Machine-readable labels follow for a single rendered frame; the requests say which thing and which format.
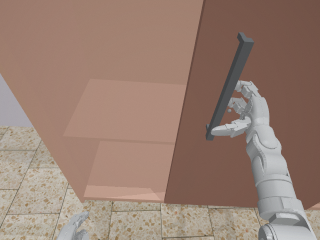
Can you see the handle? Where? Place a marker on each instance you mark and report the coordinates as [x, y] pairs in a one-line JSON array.
[[237, 66]]

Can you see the robot right upper arm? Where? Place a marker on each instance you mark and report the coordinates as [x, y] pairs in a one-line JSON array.
[[272, 231]]

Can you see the robot right hand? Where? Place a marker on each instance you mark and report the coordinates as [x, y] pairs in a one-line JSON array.
[[256, 111]]

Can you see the robot left hand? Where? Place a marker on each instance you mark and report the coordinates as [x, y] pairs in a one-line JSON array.
[[68, 232]]

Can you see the right robot forearm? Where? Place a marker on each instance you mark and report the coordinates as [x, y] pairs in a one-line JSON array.
[[277, 203]]

